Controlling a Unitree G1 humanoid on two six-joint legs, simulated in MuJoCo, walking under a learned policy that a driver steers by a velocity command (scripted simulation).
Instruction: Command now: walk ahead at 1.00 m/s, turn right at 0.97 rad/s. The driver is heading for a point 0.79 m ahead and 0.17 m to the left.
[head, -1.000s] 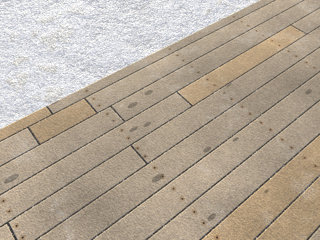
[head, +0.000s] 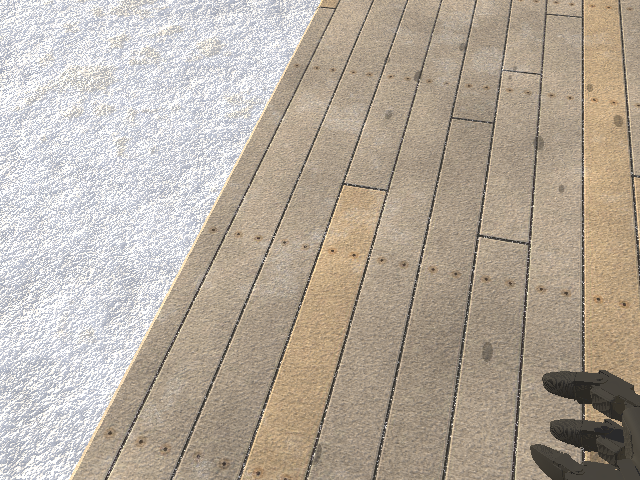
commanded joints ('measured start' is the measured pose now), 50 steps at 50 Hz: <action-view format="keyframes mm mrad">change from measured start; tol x32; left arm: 1 -78 182 54 -68 -9 -7 27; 11 131 -10 -2 -59 -35 0 7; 23 -443 82 -31 -176 33 -82 -27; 30 -10 298 69 -103 31 -58 19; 50 -130 255 53 40 11 -16 34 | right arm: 1 -131 -28 -17 -98 0 -9 9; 7 -114 -141 -75 -124 64 -32 16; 11 518 -291 -115 64 15 -15 25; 45 62 -3 -10 -62 24 58 80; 50 436 -189 -97 44 19 67 62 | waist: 1 -12 -41 40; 9 -243 -167 -255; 11 -133 592 -531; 14 -210 0 -139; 21 -89 29 8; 31 46 -406 -338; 42 -111 -21 98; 50 -305 -32 -211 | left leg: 1 201 -92 131 -254 229 -35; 9 679 -59 110 -342 96 41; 12 1099 266 -828 -643 -789 274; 17 620 58 -382 -668 -207 279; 26 211 42 -232 -694 -152 224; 32 -319 -40 59 508 -290 83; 41 -203 91 83 257 58 64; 50 767 -103 162 -370 509 214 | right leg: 1 -286 -144 220 -209 107 -77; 9 -29 -186 256 330 565 35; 12 -664 -130 67 1046 -172 98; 28 139 -174 -69 105 150 152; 31 548 -615 765 -152 -580 -60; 45 -100 -377 -281 -289 624 66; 48 120 -408 -288 -10 1091 90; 50 -89 -322 -317 459 813 158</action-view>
